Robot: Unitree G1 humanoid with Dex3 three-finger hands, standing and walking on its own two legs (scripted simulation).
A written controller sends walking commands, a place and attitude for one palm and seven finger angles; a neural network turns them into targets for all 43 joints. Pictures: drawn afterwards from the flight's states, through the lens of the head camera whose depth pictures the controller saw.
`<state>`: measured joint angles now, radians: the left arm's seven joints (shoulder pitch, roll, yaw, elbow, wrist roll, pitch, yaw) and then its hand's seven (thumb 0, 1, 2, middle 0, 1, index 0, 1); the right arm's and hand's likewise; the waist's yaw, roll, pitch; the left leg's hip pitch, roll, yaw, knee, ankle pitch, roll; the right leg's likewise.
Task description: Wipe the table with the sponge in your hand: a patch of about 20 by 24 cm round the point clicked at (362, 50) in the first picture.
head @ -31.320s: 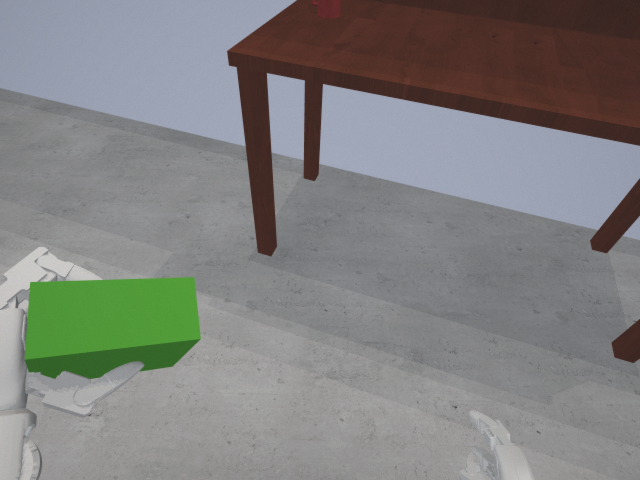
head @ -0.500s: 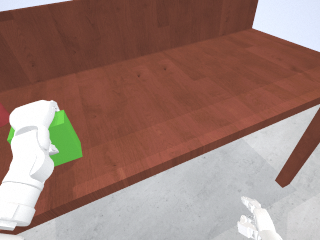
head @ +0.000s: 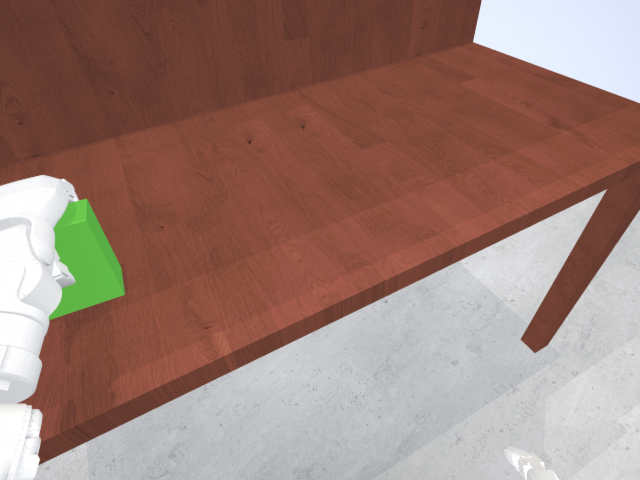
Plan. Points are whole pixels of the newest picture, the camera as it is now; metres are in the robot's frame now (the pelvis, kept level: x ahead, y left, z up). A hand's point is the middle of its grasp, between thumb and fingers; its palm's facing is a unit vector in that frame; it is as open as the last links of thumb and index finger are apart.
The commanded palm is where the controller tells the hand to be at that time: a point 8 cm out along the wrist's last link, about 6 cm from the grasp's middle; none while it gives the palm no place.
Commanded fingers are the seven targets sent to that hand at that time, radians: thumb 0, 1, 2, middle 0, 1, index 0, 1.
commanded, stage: wipe forward along the middle lane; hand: left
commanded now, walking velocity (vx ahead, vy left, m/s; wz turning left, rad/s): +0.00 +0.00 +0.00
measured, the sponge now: (64, 274) +0.34 +0.37 +0.11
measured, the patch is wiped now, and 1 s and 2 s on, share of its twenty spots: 1.00 1.00 1.00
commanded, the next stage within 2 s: slide back across to the first lane in 0.26 s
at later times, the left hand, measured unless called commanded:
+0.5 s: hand (39, 218) +0.39 +0.41 +0.16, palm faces -0.07 -0.01 -1.00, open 10.2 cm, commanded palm +0.36 +0.40 +0.21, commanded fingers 0.00 0.10 1.30 -1.20 -1.60 -1.20 -1.60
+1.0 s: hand out of the picture +0.36 +0.46 +0.16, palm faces -0.01 -0.04 -1.00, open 10.2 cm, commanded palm +0.33 +0.45 +0.22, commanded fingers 0.00 0.10 1.30 -1.20 -1.60 -1.20 -1.60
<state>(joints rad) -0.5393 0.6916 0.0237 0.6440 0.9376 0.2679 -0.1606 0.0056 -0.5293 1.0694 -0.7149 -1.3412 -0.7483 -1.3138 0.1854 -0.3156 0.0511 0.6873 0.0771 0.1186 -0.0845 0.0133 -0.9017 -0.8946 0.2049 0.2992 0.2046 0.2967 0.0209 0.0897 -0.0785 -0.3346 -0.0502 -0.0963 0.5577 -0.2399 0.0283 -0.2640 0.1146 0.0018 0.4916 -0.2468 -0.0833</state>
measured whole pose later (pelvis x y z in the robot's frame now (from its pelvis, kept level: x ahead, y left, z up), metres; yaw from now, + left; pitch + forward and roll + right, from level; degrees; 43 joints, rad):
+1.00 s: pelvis +0.04 +0.07 +0.01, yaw +1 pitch +4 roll -3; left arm -0.47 0.71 0.08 0.45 0.93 0.28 -0.18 0.00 -0.52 1.07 -0.70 -1.36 -0.73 -1.34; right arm 0.13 -0.30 0.04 0.63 0.07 0.13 -0.03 0.01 -0.90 -0.89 0.20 0.30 0.20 0.30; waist 0.07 0.09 -0.06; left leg -0.29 -0.12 -0.09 0.48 -0.24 0.12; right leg -0.19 0.04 0.01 0.38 -0.25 -0.02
